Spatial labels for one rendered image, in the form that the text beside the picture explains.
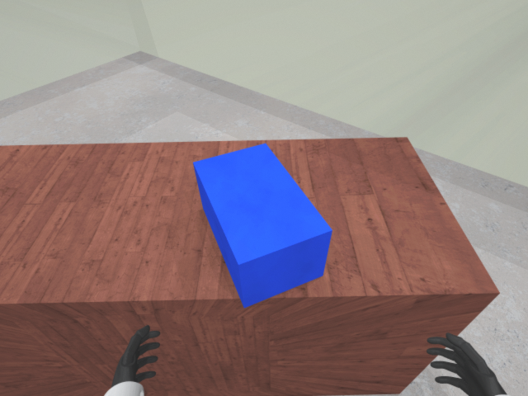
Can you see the pedestal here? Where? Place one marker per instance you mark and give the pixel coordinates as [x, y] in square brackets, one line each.
[100, 240]

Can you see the carton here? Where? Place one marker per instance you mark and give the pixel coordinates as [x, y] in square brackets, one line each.
[271, 236]

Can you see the robot left hand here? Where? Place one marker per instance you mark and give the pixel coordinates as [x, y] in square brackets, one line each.
[129, 362]

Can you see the robot right hand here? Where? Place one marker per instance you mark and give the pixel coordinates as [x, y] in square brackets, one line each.
[477, 379]

